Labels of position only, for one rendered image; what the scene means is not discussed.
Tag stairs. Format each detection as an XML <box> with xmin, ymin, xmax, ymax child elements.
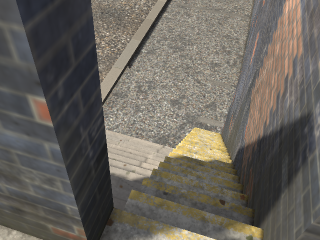
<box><xmin>124</xmin><ymin>127</ymin><xmax>264</xmax><ymax>240</ymax></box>

